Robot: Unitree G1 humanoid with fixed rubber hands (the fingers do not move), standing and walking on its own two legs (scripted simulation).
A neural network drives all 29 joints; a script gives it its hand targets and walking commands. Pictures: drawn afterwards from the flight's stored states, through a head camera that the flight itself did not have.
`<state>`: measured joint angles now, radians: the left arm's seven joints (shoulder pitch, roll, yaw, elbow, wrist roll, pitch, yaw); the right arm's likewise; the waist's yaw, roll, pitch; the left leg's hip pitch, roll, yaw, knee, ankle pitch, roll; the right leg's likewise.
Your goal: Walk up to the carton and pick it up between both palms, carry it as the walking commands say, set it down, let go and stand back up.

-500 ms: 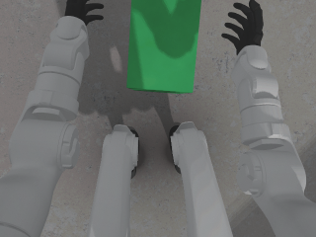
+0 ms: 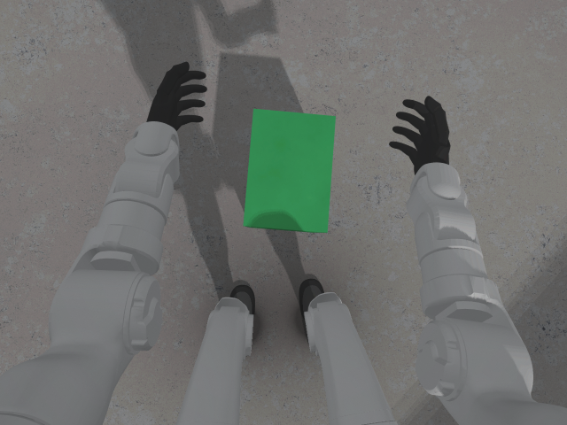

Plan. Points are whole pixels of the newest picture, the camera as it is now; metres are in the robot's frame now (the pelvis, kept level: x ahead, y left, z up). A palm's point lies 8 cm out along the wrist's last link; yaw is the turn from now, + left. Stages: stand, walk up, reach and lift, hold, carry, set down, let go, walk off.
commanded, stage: set down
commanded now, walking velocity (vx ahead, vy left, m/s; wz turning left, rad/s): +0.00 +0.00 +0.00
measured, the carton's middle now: (287, 179) +0.47 -0.04 -0.53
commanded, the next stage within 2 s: let go in 0.12 s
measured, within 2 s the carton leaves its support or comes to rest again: neither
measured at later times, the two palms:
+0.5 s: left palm (114, 224) +0.36 +0.18 -0.05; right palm (483, 240) +0.33 -0.23 -0.05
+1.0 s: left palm (7, 363) +0.24 +0.23 +0.03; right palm (549, 349) +0.23 -0.23 +0.04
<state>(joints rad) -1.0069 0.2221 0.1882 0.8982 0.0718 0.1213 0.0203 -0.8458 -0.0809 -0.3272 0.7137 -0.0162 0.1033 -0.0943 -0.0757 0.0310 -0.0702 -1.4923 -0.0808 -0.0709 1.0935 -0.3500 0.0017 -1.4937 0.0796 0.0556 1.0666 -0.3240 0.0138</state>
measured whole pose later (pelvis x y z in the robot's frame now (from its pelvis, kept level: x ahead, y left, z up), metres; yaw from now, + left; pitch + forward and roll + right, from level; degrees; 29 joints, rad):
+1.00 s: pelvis +0.08 +0.00 +0.12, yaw +1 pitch +1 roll +0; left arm 0.21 0.21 0.05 0.46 0.01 0.05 -0.03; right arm 0.24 -0.21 -0.02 0.44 0.03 0.05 0.07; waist -0.01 -0.01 0.10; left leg -0.19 -0.06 -0.09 0.47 -0.29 0.02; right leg -0.20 0.06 0.08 0.46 -0.27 -0.01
